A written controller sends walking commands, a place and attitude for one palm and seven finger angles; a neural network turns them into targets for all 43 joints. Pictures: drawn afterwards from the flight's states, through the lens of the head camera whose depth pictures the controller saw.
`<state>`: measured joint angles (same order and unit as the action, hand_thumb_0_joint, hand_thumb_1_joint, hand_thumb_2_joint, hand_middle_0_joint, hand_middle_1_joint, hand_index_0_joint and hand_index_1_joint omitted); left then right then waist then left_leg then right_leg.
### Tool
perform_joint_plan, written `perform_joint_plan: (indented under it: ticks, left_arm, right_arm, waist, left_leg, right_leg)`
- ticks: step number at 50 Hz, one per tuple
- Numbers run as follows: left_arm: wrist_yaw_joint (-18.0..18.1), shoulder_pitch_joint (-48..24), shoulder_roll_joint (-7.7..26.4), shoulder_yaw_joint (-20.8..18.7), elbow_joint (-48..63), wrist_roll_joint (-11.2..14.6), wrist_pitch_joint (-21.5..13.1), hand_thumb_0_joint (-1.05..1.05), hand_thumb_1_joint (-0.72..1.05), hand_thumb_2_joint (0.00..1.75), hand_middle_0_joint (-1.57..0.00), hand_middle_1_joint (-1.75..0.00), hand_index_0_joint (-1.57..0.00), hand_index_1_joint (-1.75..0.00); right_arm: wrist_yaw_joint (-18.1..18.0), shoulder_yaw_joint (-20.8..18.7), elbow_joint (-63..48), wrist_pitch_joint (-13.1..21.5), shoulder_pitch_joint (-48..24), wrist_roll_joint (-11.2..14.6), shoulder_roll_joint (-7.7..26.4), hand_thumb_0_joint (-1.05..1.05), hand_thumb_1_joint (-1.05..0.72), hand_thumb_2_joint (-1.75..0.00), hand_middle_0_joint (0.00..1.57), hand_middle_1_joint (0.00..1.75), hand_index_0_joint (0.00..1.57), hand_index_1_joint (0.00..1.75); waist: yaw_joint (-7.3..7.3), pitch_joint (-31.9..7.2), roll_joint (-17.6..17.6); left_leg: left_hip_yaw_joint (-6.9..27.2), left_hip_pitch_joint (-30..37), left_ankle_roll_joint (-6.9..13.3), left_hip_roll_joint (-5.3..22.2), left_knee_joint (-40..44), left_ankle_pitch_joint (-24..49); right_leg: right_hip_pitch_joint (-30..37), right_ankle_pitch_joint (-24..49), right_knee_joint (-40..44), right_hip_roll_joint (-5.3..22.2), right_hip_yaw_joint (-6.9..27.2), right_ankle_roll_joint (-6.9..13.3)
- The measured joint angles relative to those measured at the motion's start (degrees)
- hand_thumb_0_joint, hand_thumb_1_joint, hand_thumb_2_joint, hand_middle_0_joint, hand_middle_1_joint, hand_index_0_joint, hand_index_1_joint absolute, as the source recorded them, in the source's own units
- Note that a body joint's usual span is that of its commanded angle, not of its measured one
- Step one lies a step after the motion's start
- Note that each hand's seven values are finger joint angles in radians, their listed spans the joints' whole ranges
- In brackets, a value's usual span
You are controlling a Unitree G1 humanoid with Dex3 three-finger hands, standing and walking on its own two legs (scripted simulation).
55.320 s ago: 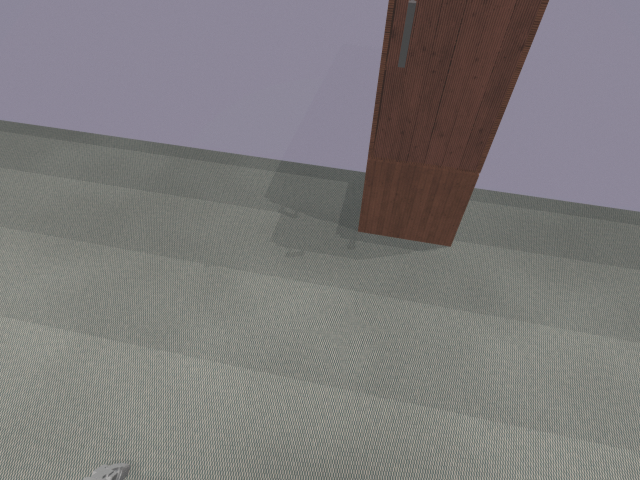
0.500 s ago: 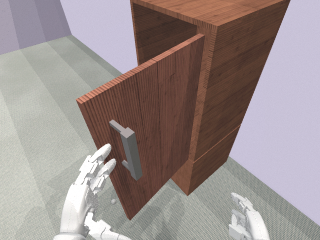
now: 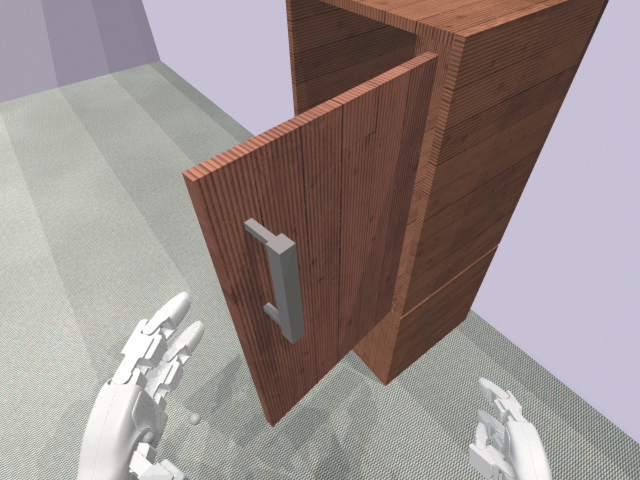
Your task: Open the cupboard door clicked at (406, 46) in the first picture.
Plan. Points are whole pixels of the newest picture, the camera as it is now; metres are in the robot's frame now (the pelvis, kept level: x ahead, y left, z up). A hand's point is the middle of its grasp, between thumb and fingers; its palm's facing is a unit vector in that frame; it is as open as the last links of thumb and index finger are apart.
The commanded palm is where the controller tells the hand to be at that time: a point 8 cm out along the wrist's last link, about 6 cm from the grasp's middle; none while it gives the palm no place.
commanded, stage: draw the hand back to the body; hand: left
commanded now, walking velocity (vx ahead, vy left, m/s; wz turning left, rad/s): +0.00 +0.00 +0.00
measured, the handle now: (275, 284) +0.31 +0.08 +0.13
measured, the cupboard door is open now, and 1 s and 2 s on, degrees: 98 98 98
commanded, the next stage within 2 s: step back with the hand held close in 1.52 s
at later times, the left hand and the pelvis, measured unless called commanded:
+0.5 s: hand (129, 376) +0.18 +0.19 +0.15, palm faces +0.08 -0.98 -0.18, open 16.0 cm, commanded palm +0.14 +0.24 +0.17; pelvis +0.01 +0.02 +0.01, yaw +0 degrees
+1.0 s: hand (61, 319) +0.22 +0.26 +0.18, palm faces +0.37 -0.84 -0.39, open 10.8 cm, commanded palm +0.17 +0.30 +0.20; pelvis +0.03 +0.02 +0.04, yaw -1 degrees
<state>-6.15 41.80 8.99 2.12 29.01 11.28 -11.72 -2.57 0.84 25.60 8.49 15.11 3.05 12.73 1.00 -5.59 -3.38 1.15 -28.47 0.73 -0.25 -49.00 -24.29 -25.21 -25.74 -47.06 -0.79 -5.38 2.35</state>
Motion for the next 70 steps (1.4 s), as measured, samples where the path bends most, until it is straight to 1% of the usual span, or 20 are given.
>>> perform_joint_plan:
  ticks: [3, 6, 10, 14, 18, 23, 25, 27, 30, 33, 38, 49, 60, 62, 65, 70]
  left_arm:
    - [0.52, -1.36, 0.81, 0.04, 0.94, -0.66, 0.85, -0.01, -0.5, 0.3, -0.15, -0.3, -0.15, -0.3]
    - [0.85, -2.28, 2.0, -1.38, 1.63, -0.72, 2.2, -0.01, -0.5, 0.3, -0.15, -0.3, -0.15, -0.3]
    - [1.06, -2.98, 2.33, -3.4, 2.05, 0.4, 5.08, -0.01, -0.5, 0.3, -0.15, -0.3, -0.15, -0.3]
    - [0.54, -3.04, 2.55, -4.63, 2.98, 1.26, 7.81, -0.01, -0.5, 0.3, -0.15, -0.3, -0.15, -0.3]
    - [-0.26, -3.23, 3.58, -5.91, 4.21, 1.65, 9.3, -0.01, -0.5, 0.3, -0.15, -0.3, -0.15, -0.3]
    - [-1.34, -4.89, 4.83, -8.76, 3.96, 2.82, 10.8, -0.01, -0.47, 0.31, -0.16, -0.3, -0.15, -0.3]
    - [1.96, -5.8, 6.49, -8.86, 3.82, -0.96, 11.21, -0.01, -0.44, 0.32, -0.16, -0.3, -0.15, -0.3]
    - [5.66, -5.57, 7.55, -9.4, 3.9, -3.62, 11.22, -0.01, -0.39, 0.34, -0.16, -0.3, -0.15, -0.3]
    - [9.23, -4.71, 7.72, -10.03, 3.85, -5.96, 11.08, -0.01, -0.31, 0.38, -0.16, -0.3, -0.16, -0.3]
    - [11.1, -4.1, 7.76, -10.23, 3.33, -7.13, 10.77, -0.01, -0.22, 0.42, -0.17, -0.3, -0.16, -0.3]
    - [12.63, -5.08, 8.63, -11.25, 1.88, -7.99, 10.34, 0.0, -0.06, 0.49, -0.17, -0.3, -0.17, -0.3]
    - [13.45, -9.64, 9.69, -16.64, -1.67, -7.81, 9.42, 0.01, 0.32, 0.65, -0.19, -0.3, -0.18, -0.3]
    - [13.35, -14.07, 11.36, -21.77, -5.02, -7.01, 8.99, 0.01, 0.7, 0.81, -0.2, -0.3, -0.2, -0.3]
    - [13.39, -14.56, 10.91, -22.06, -5.64, -6.92, 8.92, 0.01, 0.75, 0.83, -0.21, -0.3, -0.2, -0.3]
    - [13.2, -14.63, 10.0, -21.39, -6.24, -6.86, 8.93, 0.01, 0.81, 0.86, -0.21, -0.3, -0.2, -0.3]
    - [12.79, -13.98, 9.7, -20.02, -6.12, -6.9, 8.92, 0.02, 0.86, 0.88, -0.21, -0.3, -0.2, -0.3]
  right_arm:
    - [-0.03, 0.28, 0.07, 0.47, 0.27, 0.05, -0.33, 0.01, -0.9, -0.9, 0.2, 0.3, 0.2, 0.3]
    - [-0.09, 0.65, 0.4, 0.31, 0.45, 0.25, -0.72, 0.01, -0.9, -0.9, 0.2, 0.3, 0.2, 0.3]
    - [-0.24, 1.22, 0.86, 0.44, 0.66, 0.55, -0.71, 0.01, -0.9, -0.9, 0.2, 0.3, 0.2, 0.3]
    - [-0.5, 1.57, 1.42, 0.89, 0.89, 0.64, -0.49, 0.01, -0.9, -0.9, 0.2, 0.3, 0.2, 0.3]
    - [-0.62, 1.61, 1.99, 1.54, 0.9, 0.71, -0.28, 0.01, -0.9, -0.9, 0.2, 0.3, 0.2, 0.3]
    - [-0.99, 1.72, 2.87, 2.04, 0.25, 0.89, 0.0, 0.01, -0.9, -0.9, 0.2, 0.3, 0.2, 0.3]
    - [-1.8, 1.78, 3.0, 1.67, 0.01, 0.31, -0.13, 0.01, -0.9, -0.9, 0.2, 0.3, 0.2, 0.3]
    - [-2.32, 2.0, 3.07, 1.06, -0.43, -0.29, -0.41, 0.01, -0.9, -0.9, 0.2, 0.3, 0.2, 0.3]
    - [-2.46, 2.14, 3.27, 0.31, -0.89, -0.9, -0.66, 0.01, -0.9, -0.9, 0.2, 0.3, 0.2, 0.3]
    - [-2.41, 2.19, 4.18, -0.36, -1.31, -1.36, -0.67, 0.01, -0.9, -0.9, 0.2, 0.3, 0.2, 0.3]
    - [-2.52, 2.16, 6.15, -1.25, -1.91, -1.79, -0.53, 0.01, -0.9, -0.9, 0.2, 0.3, 0.2, 0.3]
    - [-2.02, 1.31, 8.67, -3.08, -3.49, -2.16, -0.32, 0.01, -0.9, -0.9, 0.2, 0.3, 0.2, 0.3]
    - [-1.8, 0.36, 9.75, -4.73, -4.26, -2.18, 0.17, 0.01, -0.9, -0.9, 0.2, 0.3, 0.2, 0.3]
    - [-1.61, 0.22, 9.8, -4.93, -4.38, -2.15, 0.38, 0.01, -0.9, -0.9, 0.2, 0.3, 0.2, 0.3]
    - [-1.41, 0.02, 9.85, -5.15, -4.43, -2.2, 0.64, 0.01, -0.9, -0.9, 0.2, 0.3, 0.2, 0.3]
    - [-1.57, -0.08, 10.17, -5.15, -4.22, -2.2, 0.52, 0.01, -0.9, -0.9, 0.2, 0.3, 0.2, 0.3]
  waist:
    - [0.02, -0.31, 0.15]
    - [-0.03, -0.58, 0.21]
    - [-0.09, -0.68, -0.06]
    - [0.13, -0.84, 0.0]
    - [0.53, -0.84, 0.31]
    - [0.89, -0.57, 0.35]
    - [1.42, 0.06, 0.45]
    - [1.38, 0.73, 0.56]
    - [1.27, 1.79, 0.56]
    - [1.47, 2.69, 0.46]
    - [2.05, 3.93, 0.38]
    - [2.22, 4.94, 0.2]
    - [2.45, 5.55, 0.38]
    - [2.38, 5.81, 0.22]
    - [2.29, 6.12, 0.03]
    - [2.34, 6.39, 0.27]
  left_leg:
    - [-0.35, 0.07, 0.28, -0.12, 0.04, 0.02]
    - [-0.69, 0.76, 0.48, -0.15, 0.47, 0.05]
    - [-0.88, 1.99, 0.78, -0.24, 1.36, 0.2]
    - [-0.92, 3.06, 1.06, -0.44, 2.41, 0.46]
    - [-0.82, 4.01, 1.22, -0.61, 3.27, 0.66]
    - [-0.54, 5.14, 1.3, -0.71, 4.29, 0.94]
    - [-0.7, 6.41, 1.28, -0.62, 5.42, 1.29]
    - [-0.87, 7.82, 1.27, -0.6, 7.18, 2.01]
    - [-1.11, 9.93, 1.31, -0.72, 9.97, 3.21]
    - [-1.33, 11.94, 1.44, -0.92, 12.6, 4.3]
    - [-1.51, 15.01, 1.58, -1.28, 16.22, 5.7]
    - [-2.01, 20.07, 1.51, -1.49, 21.77, 7.58]
    - [-2.05, 22.41, 1.07, -1.07, 24.43, 8.81]
    - [-2.04, 22.64, 1.02, -1.01, 24.72, 9.03]
    - [-2.03, 22.85, 0.98, -0.99, 25.19, 9.44]
    - [-1.97, 23.01, 0.82, -0.81, 25.54, 9.87]
  right_leg:
    - [-0.05, 0.1, -0.04, 0.14, 0.35, -0.24]
    - [0.55, 0.26, 0.42, 0.17, 0.69, -0.46]
    - [1.87, 0.67, 1.62, 0.23, 0.91, -0.8]
    - [3.07, 1.07, 2.91, 0.38, 0.97, -1.11]
    - [4.18, 1.35, 4.01, 0.51, 0.88, -1.28]
    - [5.61, 1.79, 5.47, 0.53, 0.64, -1.41]
    - [6.82, 2.25, 6.68, 0.42, 0.83, -1.39]
    - [8.16, 3.06, 8.45, 0.35, 1.04, -1.44]
    - [10.13, 4.29, 11.13, 0.41, 1.32, -1.49]
    - [12.01, 5.37, 13.6, 0.55, 1.58, -1.64]
    - [14.9, 6.63, 16.88, 0.82, 1.81, -1.83]
    - [19.41, 8.33, 21.71, 0.92, 2.42, -1.88]
    - [21.67, 9.61, 24.37, 0.42, 2.53, -1.45]
    - [21.92, 9.86, 24.71, 0.35, 2.51, -1.4]
    - [22.07, 10.2, 25.05, 0.33, 2.51, -1.35]
    - [22.21, 10.58, 25.38, 0.14, 2.45, -1.15]
